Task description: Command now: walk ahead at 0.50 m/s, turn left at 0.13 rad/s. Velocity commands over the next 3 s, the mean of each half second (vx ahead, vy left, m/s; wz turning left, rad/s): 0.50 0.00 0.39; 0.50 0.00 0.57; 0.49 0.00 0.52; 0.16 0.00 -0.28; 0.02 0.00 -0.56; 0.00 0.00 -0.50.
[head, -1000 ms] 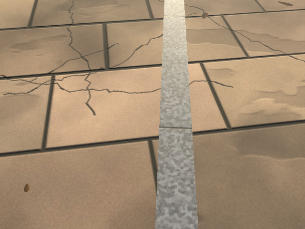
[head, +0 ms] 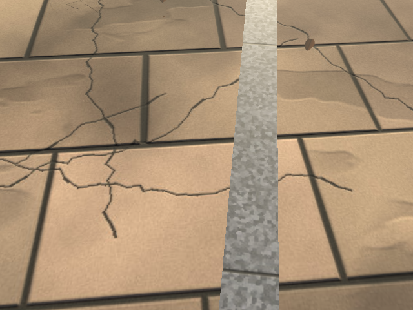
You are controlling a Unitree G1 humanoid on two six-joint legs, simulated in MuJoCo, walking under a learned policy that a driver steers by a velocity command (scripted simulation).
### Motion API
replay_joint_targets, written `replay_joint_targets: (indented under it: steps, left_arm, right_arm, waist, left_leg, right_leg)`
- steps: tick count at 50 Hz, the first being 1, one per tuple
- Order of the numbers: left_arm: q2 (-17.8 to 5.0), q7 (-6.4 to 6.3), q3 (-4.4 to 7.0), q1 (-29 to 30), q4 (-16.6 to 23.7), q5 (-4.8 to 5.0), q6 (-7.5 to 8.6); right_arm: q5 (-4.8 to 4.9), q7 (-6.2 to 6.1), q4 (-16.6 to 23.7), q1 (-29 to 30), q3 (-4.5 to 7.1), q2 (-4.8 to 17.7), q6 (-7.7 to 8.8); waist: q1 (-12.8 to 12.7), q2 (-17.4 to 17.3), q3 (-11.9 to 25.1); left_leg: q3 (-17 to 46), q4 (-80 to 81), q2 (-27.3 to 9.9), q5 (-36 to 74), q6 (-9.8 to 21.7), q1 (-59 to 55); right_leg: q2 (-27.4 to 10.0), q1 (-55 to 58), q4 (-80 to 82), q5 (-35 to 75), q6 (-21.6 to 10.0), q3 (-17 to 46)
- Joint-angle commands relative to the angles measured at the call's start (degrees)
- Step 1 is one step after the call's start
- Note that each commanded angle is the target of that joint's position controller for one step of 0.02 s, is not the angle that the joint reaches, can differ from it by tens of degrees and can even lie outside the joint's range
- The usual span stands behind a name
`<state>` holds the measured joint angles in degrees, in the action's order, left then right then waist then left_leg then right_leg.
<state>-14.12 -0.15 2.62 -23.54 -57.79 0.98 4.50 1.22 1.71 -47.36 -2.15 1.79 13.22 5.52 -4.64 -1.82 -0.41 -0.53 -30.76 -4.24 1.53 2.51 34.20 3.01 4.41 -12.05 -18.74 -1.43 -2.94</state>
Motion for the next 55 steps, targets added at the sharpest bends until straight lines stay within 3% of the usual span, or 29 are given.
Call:
replay_joint_targets:
  steps: [1, 2, 3, 4, 5, 6, 7, 8, 9, 13, 19, 24, 26, 27, 28, 29, 30, 31, 32, 33, 35, 37, 41, 45, 50, 52, 53, 54, 55]
  left_arm:
    - [-10.31, -0.5, 2.36, 0.52, 2.0, -0.18, -0.5]
    - [-9.64, -0.55, 2.13, 1.54, 2.41, -0.53, -0.89]
    - [-8.16, -0.76, 1.39, 1.43, 3.63, -1.33, -0.93]
    - [-1.11, 0.26, -0.93, -5.56, 4.64, -2.01, 0.5]
    - [-2.91, 0.72, -0.69, -3.76, 4.08, -0.99, 2.46]
    - [-7.94, 1.09, 0.54, 2.69, 6.43, 0.85, 3.88]
    - [-8.43, 0.83, 0.55, 7.37, 7.84, 1.11, 4.5]
    - [-8.05, 0.42, 0.82, 8.88, 8.21, 0.19, 4.5]
    - [-7.9, 0.04, 1.29, 8.44, 8.37, -0.62, 3.92]
    - [-5.62, -0.75, 1.47, 10.24, 10.22, -1.59, 1.72]
    - [-4.06, -0.1, 0.99, 24.32, 14.93, -0.98, 2.25]
    - [-6.47, 1.02, 1.41, 28.47, 17.57, -0.39, 3.32]
    - [-8.05, 1.15, 1.98, 25.49, 17.25, -0.23, 3.95]
    - [-9.22, 0.91, 2.68, 20.46, 15.94, -0.41, 4.2]
    - [-11.53, 0.53, 3.57, 12.4, 14.66, -1.2, 4.46]
    - [-16.55, 0.02, 4.9, 3.67, 13.82, -2.03, 4.09]
    - [-15.6, 0.54, 4.8, 1.49, 12.36, -1.14, 3.2]
    - [-10.08, 0.62, 3.39, 4.75, 13.83, -0.79, 2.98]
    - [-7.78, 0.55, 2.69, 7.82, 14.49, -0.81, 2.56]
    - [-6.75, 0.67, 2.25, 10.88, 14.4, -1.05, 2.29]
    - [-5.85, 0.72, 1.95, 13.31, 13.82, -1.59, 2.29]
    - [-6.75, 0.83, 2.44, 12.99, 12.98, -1.39, 2.85]
    - [-8.9, 0.51, 3.24, 11.75, 11.56, -1.28, 2.95]
    - [-10.46, 0.05, 3.45, 9.94, 10.87, -0.92, 2.05]
    - [-12.95, -0.14, 4.08, 6.37, 9.47, 0.29, 0.2]
    - [-14.76, -0.5, 4.58, 6.92, 9.76, 0.68, -0.54]
    - [-15.52, -0.75, 4.8, 7.23, 9.95, 0.81, -1.02]
    - [-14.98, -1.02, 4.51, 7.98, 10.29, 0.98, -1.32]
    - [-12.19, -1.1, 3.35, 7.0, 11.46, -0.52, -0.95]
  right_arm:
    - [0.27, 0.72, 3.8, 0.09, 1.92, 6.99, 1.18]
    - [0.17, 0.57, 1.37, -8.11, 3.23, 9.07, 1.04]
    - [0.03, 0.2, -1.2, -18.6, 4.63, 12.62, 0.77]
    - [-0.47, 0.22, -2.6, -25.42, 6.26, 19.01, 0.37]
    - [-0.35, 0.39, -2.73, -25.63, 4.94, 14.58, 0.25]
    - [-0.41, 0.31, -1.64, -20.88, 4.0, 11.58, 0.35]
    - [-0.7, 0.23, 0.17, -15.31, 3.47, 9.87, 0.31]
    - [-1.07, 0.32, 1.16, -12.06, 3.01, 8.53, 0.26]
    - [-1.48, 0.32, 1.69, -10.46, 2.56, 7.17, 0.38]
    - [-0.72, -0.7, 1.54, -12.92, 3.3, 9.5, 0.43]
    - [-0.13, -2.51, 0.46, -18.85, 3.77, 10.67, -0.41]
    - [0.43, -3.08, -0.08, -21.18, 4.1, 10.76, -1.37]
    - [0.1, -3.35, 0.7, -20.04, 4.41, 11.12, -1.92]
    - [-0.03, -3.3, 1.38, -19.23, 4.08, 10.02, -2.12]
    - [-0.55, -2.99, 2.69, -17.98, 3.13, 7.53, -2.04]
    - [-0.26, -2.84, 4.19, -22.36, 2.04, 3.84, -1.54]
    - [0.85, -2.81, 5.15, -26.73, 1.49, 4.09, -1.05]
    - [1.47, -2.87, 4.28, -23.95, 2.86, 9.9, -1.23]
    - [1.05, -2.9, 5.08, -19.19, 3.31, 11.08, -1.65]
    - [0.48, -2.85, 5.72, -16.96, 3.39, 10.22, -1.93]
    - [0.35, -2.34, 6.42, -16.57, 3.54, 7.95, -2.76]
    - [0.46, -2.03, 7.44, -15.98, 3.24, 6.07, -3.43]
    - [0.22, -1.6, 9.88, -11.93, 3.08, 5.6, -3.48]
    - [0.13, -0.01, 12.41, -4.3, 2.4, 4.53, -2.88]
    - [0.3, 1.62, 16.48, 2.08, 2.39, 5.11, -3.08]
    - [0.05, 1.78, 16.88, -0.42, 3.37, 7.05, -3.41]
    - [0.03, 1.66, 15.95, -5.37, 4.42, 8.89, -3.6]
    - [0.14, 1.12, 13.45, -14.81, 6.18, 11.73, -3.75]
    - [0.17, -0.22, 11.43, -23.85, 8.08, 16.61, -4.37]
  waist:
    - [4.51, 6.62, -0.55]
    - [8.69, 6.28, 4.52]
    - [12.52, 3.2, 11.74]
    - [10.11, -11.43, 20.06]
    - [10.69, -11.09, 22.8]
    - [10.29, -8.39, 13.93]
    - [8.95, -2.84, 8.49]
    - [6.93, 0.7, 4.96]
    - [4.9, 0.4, 3.99]
    - [3.39, -1.17, 1.21]
    - [7.66, -2.94, -1.37]
    - [8.11, -3.4, -1.27]
    - [6.1, -4.85, -0.24]
    - [3.58, -4.84, 2.19]
    - [-0.27, -2.78, 8.88]
    - [-0.92, 8.68, 18.36]
    - [0.85, 22.49, 21.91]
    - [0.26, 13.89, 14.1]
    - [0.32, 8.21, 7.97]
    - [1.72, 5.54, 3.69]
    - [3.97, 7.88, 0.6]
    - [4.34, 7.61, 0.15]
    - [3.92, 5.48, -0.44]
    - [1.13, 4.83, -2.28]
    - [0.04, 5.16, -4.48]
    - [2.7, 7.28, -1.59]
    - [5.84, 7.85, 1.57]
    - [11.09, 6.53, 6.43]
    - [14.53, -0.32, 11.9]
  left_leg:
    - [-2.35, 1.53, 2.66, -5.27, 2.93, -4.51]
    - [-4.15, 1.98, 5.15, -5.05, 4.6, -15.49]
    - [2.71, 0.61, 0.32, -3.99, 7.54, -32.24]
    - [31.1, 3.92, -13.68, -13.33, 17.94, -55.93]
    - [46.26, 13.99, -16.5, -19.82, 19.08, -59.32]
    - [38.82, 14.56, -14.39, -20.1, 15.34, -52.77]
    - [30.97, 15.3, -12.06, -14.45, 13.61, -43.61]
    - [25.6, 16.62, -10.21, -8.21, 13.22, -35.29]
    - [21.97, 18.09, -8.12, -4.14, 12.42, -29.96]
    - [16.46, 21.47, -5.39, 0.45, 13.52, -22.19]
    - [14.05, 20.66, -2.29, -5.19, 9.82, -20.23]
    - [20.2, 14.54, -5.07, -7.3, 8.67, -26.7]
    - [22.57, 10.61, -5.52, -4.58, 7.9, -27.99]
    - [22.14, 6.2, -3.31, -1.45, 6.77, -27.28]
    - [19.4, -5.22, 0.14, -1.9, 5.04, -22.58]
    - [11.57, -24.71, 7.55, -15.46, 0.89, -5.7]
    - [9.56, -37.4, 7.99, -36.4, -0.1, 7.77]
    - [11.47, -42.98, 4.24, -32.75, -0.27, 11.82]
    - [9.41, -43.19, 2.02, -27.81, -0.51, 11.59]
    - [8.35, -40.75, 0.23, -24.04, -0.87, 9.41]
    - [7.6, -36.91, -2.57, -20.04, -0.95, 5.21]
    - [6.45, -35.44, -3.17, -17.3, -1.34, 5.03]
    - [6.37, -26.3, -3.32, -7.97, -2.02, 8.09]
    - [2.29, -13.76, -2.2, 1.07, -1.32, 5.66]
    - [-1.75, -6.48, -0.24, -5.19, 1.09, 5.41]
    - [-4.95, -5.69, 3.35, -11.3, 3.35, -1.22]
    - [-6.38, -4.87, 5.83, -13.21, 4.86, -8.11]
    - [-6.62, -0.84, 8.28, -9.28, 7.05, -21.78]
    - [5.65, 0.21, 1.06, -8.97, 10.55, -40.14]
  right_leg:
    - [-17.48, 1.97, -6.3, 38.82, -7.45, 4.76]
    - [-14.87, 0.25, -16.54, 47.81, -5.93, 1.92]
    - [-12.16, -9.54, -31.92, 40.98, -3.72, -0.86]
    - [-2.56, -34.91, -55.14, 13.84, 0.79, -1.57]
    - [-0.12, -44.53, -63.6, -11.59, 0.33, 6.9]
    - [-3.84, -49.83, -65.89, -8.42, -1.33, 8.93]
    - [-6.53, -48.92, -63.27, -3.13, -2.0, 8.0]
    - [-8.33, -46.33, -58.9, 0.32, -1.73, 7.4]
    - [-10.0, -41.83, -54.76, 2.44, -1.47, 7.84]
    - [-9.4, -39.5, -44.37, 7.36, 1.79, 6.42]
    - [-5.13, -36.37, -21.17, 25.07, 3.25, 5.86]
    - [-4.05, -33.32, -14.39, 21.85, 2.5, 7.91]
    - [-3.72, -28.49, -13.13, 16.76, 1.33, 7.28]
    - [-3.52, -21.42, -11.18, 15.73, -0.03, 6.35]
    - [-8.61, -8.18, -12.82, 15.14, -2.96, 10.08]
    - [-21.35, 13.83, -12.89, 11.14, -9.48, 27.11]
    - [-28.93, 20.1, -7.24, 0.09, -14.22, 46.63]
    - [-26.89, 13.2, -5.67, -5.8, -12.04, 42.07]
    - [-24.42, 5.2, -4.86, -2.58, -9.68, 32.67]
    - [-21.71, -2.38, -2.86, 3.3, -8.84, 26.25]
    - [-18.44, -10.26, 0.59, 9.21, -8.01, 17.85]
    - [-17.83, -11.95, 2.84, 14.37, -9.05, 12.7]
    - [-17.91, -9.56, 3.99, 23.33, -9.54, 4.98]
    - [-16.9, -7.75, 3.76, 24.48, -7.88, -1.97]
    - [-19.72, -0.04, 0.02, 30.93, -6.26, -5.4]
    - [-19.75, 1.6, -7.33, 49.43, -5.13, -7.57]
    - [-19.19, 1.23, -15.13, 57.72, -4.52, -8.67]
    - [-17.25, -3.71, -27.12, 57.69, -2.84, -10.26]
    - [-14.87, -18.96, -45.19, 38.22, -0.21, -10.21]
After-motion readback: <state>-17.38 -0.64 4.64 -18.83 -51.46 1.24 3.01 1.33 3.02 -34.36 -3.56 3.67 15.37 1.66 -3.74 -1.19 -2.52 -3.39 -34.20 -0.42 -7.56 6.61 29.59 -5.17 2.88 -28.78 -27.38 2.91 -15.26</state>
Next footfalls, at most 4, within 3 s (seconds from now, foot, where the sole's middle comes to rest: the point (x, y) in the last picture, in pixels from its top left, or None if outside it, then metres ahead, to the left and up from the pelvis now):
0.06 left None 0.22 0.12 -0.77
0.56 right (245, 296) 0.53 -0.05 -0.77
1.10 left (142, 247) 0.66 0.31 -0.77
1.58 right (147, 167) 1.01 0.35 -0.77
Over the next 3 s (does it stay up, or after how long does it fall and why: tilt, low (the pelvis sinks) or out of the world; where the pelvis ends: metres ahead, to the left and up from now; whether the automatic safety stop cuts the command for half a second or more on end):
stays up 0.90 0.38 0.00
